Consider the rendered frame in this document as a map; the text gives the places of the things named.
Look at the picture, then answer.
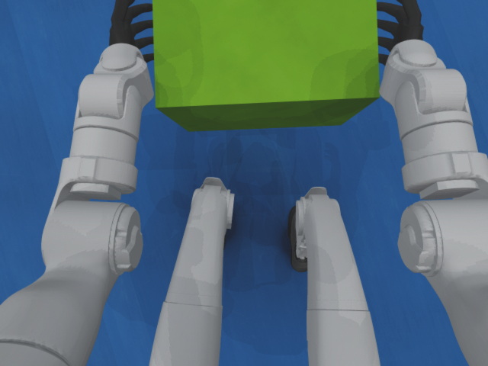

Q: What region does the robot left upper arm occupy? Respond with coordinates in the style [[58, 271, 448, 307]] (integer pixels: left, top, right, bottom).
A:
[[0, 201, 143, 366]]

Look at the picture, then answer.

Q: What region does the carton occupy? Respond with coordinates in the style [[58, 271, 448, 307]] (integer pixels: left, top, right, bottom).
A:
[[152, 0, 380, 132]]

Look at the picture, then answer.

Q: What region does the left robot hand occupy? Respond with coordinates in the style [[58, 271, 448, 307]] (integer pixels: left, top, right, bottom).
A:
[[109, 0, 154, 63]]

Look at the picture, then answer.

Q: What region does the left robot forearm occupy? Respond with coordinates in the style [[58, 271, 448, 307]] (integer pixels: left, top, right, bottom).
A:
[[41, 43, 154, 265]]

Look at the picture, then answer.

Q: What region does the right robot hand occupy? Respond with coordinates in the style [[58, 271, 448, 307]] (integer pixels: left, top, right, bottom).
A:
[[377, 0, 424, 65]]

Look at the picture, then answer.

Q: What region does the robot left thigh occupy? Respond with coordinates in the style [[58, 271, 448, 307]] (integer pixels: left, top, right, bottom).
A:
[[149, 185, 235, 366]]

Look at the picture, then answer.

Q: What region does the robot right upper arm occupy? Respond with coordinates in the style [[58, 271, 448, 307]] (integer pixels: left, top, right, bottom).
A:
[[397, 198, 488, 366]]

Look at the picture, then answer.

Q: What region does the robot thigh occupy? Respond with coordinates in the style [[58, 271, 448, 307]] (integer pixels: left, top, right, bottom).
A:
[[149, 185, 235, 366], [296, 194, 380, 366]]

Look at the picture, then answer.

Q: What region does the robot right thigh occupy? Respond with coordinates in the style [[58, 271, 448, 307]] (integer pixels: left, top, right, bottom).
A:
[[296, 194, 380, 366]]

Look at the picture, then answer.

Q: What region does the right robot forearm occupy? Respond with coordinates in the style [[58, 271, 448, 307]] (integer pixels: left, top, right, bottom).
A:
[[379, 40, 488, 200]]

